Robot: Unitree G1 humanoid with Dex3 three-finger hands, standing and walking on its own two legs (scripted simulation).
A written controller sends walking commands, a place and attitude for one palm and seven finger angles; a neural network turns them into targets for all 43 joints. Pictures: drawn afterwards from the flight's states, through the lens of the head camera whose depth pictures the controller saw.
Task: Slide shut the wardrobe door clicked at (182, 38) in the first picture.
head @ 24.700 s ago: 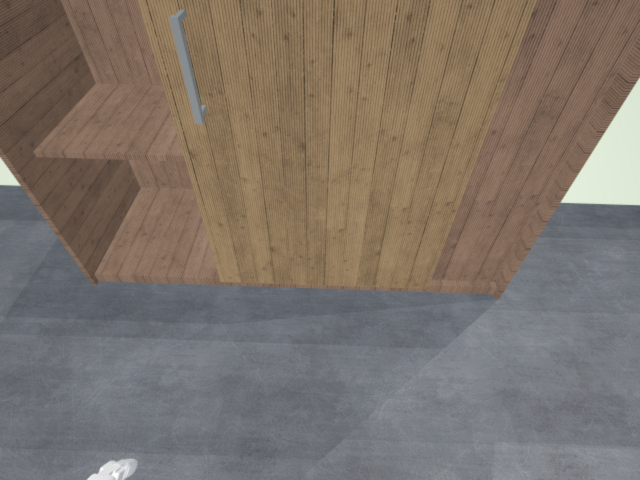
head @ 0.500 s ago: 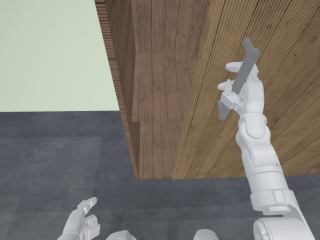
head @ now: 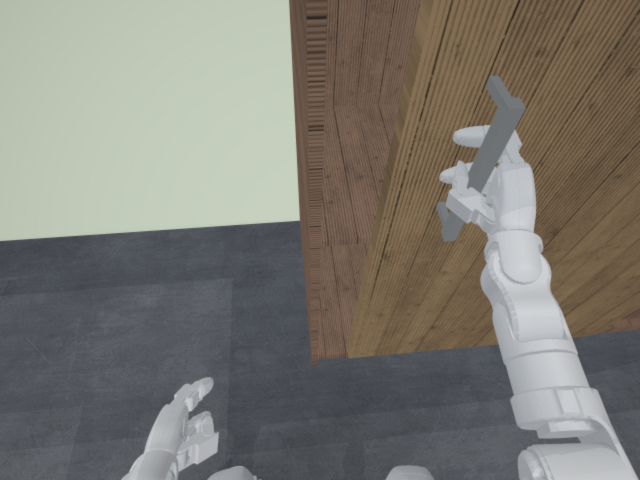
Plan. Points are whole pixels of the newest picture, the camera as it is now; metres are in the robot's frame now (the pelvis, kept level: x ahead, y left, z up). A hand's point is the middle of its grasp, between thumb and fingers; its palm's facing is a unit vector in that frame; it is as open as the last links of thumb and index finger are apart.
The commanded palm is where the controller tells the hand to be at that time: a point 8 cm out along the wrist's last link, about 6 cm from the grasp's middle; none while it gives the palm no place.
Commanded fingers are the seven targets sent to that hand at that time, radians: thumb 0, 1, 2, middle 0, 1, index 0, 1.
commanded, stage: step sideways, sliding the door along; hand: right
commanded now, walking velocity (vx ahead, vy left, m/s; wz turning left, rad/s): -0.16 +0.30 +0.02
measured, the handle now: (469, 170) +0.43 -0.22 +0.12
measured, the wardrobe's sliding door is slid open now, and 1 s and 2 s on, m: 0.09 0.00 0.00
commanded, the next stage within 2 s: stop walking and hold the door there in 0.60 s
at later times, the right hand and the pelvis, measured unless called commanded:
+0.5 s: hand (374, 195) +0.39 -0.09 +0.13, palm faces +0.32 +0.95 -0.06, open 5.8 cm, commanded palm +0.36 -0.06 +0.12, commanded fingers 0.00 -0.90 -0.90 0.45 1.40 0.45 1.40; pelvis +0.01 +0.11 +0.01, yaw -3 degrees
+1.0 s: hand (378, 195) +0.40 -0.09 +0.12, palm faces +0.45 +0.86 -0.23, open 5.6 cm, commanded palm +0.36 -0.12 +0.13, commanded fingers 0.00 -0.90 -0.90 0.45 1.40 0.45 1.40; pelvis +0.03 +0.18 +0.01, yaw +3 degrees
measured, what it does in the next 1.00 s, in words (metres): steps to the left: right foot, then left foot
